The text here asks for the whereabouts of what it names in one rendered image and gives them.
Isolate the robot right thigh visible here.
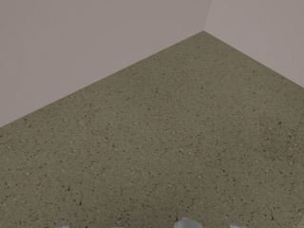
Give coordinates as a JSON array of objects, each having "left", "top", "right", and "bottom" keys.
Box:
[{"left": 174, "top": 218, "right": 202, "bottom": 228}]

